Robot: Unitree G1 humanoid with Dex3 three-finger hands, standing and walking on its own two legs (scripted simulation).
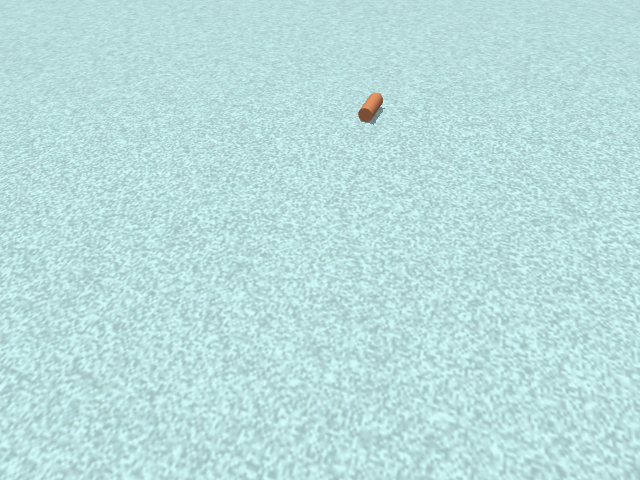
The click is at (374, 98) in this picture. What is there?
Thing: lying bottle
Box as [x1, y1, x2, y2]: [358, 93, 382, 121]
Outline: 379,93 372,93 359,110 358,115 362,120 370,120 381,104 382,97
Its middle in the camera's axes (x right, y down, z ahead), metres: +0.29 -0.76 +2.28
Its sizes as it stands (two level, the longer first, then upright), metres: 0.234 0.085 0.085
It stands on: the floor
